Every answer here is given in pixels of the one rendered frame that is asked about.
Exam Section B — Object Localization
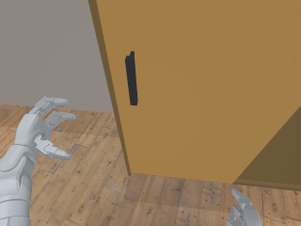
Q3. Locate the right robot hand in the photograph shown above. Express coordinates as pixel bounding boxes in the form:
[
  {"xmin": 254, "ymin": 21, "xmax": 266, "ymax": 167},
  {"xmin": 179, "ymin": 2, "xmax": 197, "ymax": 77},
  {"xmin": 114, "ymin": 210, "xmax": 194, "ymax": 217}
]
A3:
[{"xmin": 226, "ymin": 188, "xmax": 263, "ymax": 226}]

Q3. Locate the handle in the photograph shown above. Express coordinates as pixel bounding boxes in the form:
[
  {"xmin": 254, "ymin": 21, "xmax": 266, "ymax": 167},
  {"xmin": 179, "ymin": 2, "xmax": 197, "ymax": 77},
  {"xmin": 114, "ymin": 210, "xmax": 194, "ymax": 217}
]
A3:
[{"xmin": 125, "ymin": 51, "xmax": 138, "ymax": 105}]

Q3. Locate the left robot forearm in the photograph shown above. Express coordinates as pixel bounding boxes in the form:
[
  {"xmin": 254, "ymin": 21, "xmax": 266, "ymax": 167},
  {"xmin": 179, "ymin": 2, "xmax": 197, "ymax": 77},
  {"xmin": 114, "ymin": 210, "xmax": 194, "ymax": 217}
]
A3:
[{"xmin": 0, "ymin": 144, "xmax": 38, "ymax": 226}]

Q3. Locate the left robot hand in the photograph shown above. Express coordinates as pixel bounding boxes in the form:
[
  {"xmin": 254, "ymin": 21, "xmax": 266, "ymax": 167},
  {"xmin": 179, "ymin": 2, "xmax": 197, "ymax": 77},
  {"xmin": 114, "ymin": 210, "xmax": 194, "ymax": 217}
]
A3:
[{"xmin": 14, "ymin": 96, "xmax": 76, "ymax": 160}]

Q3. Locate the wardrobe door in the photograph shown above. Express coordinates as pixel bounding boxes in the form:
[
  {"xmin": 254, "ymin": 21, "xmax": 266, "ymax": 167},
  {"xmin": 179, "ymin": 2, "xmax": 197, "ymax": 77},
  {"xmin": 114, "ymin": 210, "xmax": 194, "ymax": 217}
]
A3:
[
  {"xmin": 96, "ymin": 0, "xmax": 301, "ymax": 184},
  {"xmin": 237, "ymin": 105, "xmax": 301, "ymax": 186}
]

